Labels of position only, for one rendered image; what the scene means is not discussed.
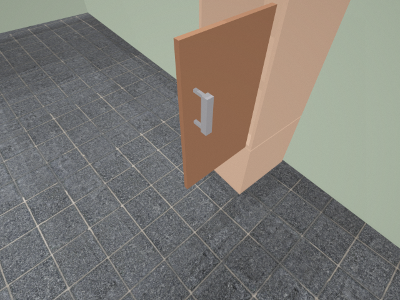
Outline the handle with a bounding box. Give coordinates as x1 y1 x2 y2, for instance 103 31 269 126
193 88 214 136

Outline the cupboard door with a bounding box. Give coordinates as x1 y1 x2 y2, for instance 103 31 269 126
174 2 277 189

